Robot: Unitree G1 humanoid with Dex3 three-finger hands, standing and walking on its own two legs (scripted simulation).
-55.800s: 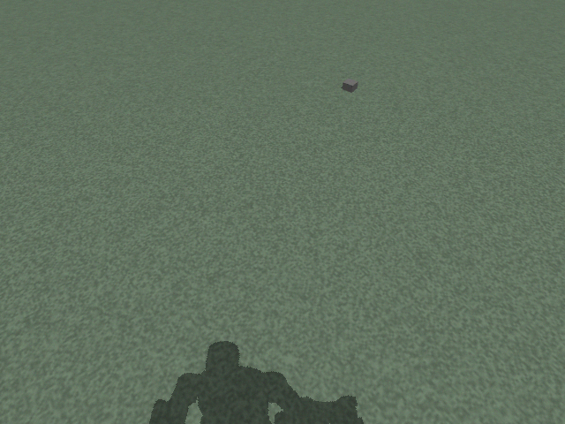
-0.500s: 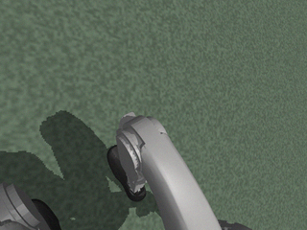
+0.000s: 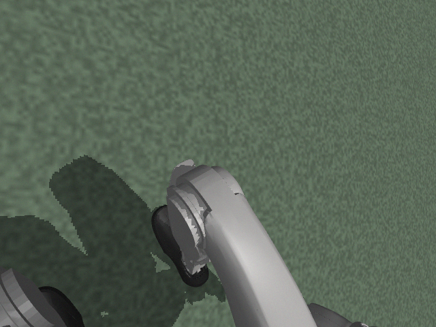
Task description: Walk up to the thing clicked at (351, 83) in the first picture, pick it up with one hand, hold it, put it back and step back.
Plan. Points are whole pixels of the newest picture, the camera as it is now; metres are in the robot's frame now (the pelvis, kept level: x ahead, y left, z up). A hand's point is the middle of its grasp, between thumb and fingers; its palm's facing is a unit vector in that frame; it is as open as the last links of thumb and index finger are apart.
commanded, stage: rest palm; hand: left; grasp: from above
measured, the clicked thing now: out of the picture +0.47 +0.33 -0.29
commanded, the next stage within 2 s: close in 0.64 s
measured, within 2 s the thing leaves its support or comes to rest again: neither
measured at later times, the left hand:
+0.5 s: hand out of the picture +0.47 +0.30 -0.27, palm faces +0.04 -0.48 -0.88, open 13.8 cm
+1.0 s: hand out of the picture +0.46 +0.30 -0.27, palm faces +0.03 -0.48 -0.87, open 12.5 cm
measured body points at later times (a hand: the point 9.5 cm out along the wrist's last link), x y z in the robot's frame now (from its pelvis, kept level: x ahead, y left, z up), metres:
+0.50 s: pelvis +0.00 +0.00 -0.01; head +0.33 +0.10 +0.29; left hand +0.47 +0.32 -0.22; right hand -0.01 -0.25 -0.04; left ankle +0.06 +0.14 -0.28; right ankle +0.12 -0.12 -0.28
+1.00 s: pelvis +0.01 +0.00 -0.01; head +0.32 +0.10 +0.29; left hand +0.46 +0.32 -0.22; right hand +0.00 -0.25 -0.04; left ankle +0.06 +0.14 -0.28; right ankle +0.12 -0.12 -0.28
